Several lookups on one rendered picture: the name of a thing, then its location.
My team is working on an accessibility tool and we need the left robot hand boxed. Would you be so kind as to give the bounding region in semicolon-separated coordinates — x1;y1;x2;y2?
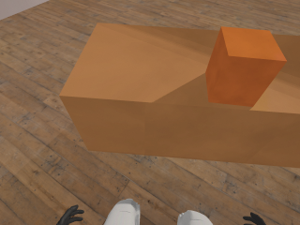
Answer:
56;204;84;225

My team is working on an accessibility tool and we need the pedestal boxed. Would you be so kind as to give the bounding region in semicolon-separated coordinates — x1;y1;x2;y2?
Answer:
59;22;300;169

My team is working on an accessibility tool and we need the robot thigh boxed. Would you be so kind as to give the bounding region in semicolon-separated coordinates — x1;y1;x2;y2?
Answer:
104;200;141;225
177;210;213;225

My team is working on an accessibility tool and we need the robot right thigh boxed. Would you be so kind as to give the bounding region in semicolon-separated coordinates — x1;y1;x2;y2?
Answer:
177;210;213;225

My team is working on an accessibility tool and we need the carton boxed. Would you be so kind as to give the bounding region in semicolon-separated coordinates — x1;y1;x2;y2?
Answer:
205;26;287;107

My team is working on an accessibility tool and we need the right robot hand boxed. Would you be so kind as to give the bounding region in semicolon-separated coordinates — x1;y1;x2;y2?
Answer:
243;212;266;225

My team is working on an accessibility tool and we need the robot left thigh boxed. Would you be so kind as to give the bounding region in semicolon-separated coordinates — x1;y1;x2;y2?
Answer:
104;200;141;225

